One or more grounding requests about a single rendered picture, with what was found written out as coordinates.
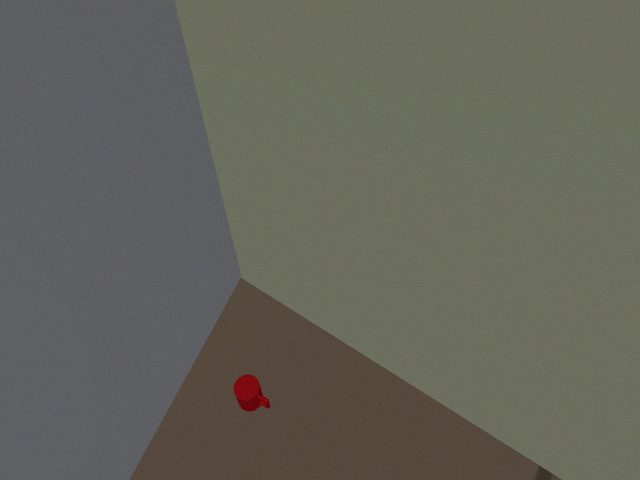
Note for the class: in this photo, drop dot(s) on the mug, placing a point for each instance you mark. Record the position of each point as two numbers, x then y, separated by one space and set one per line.
248 393

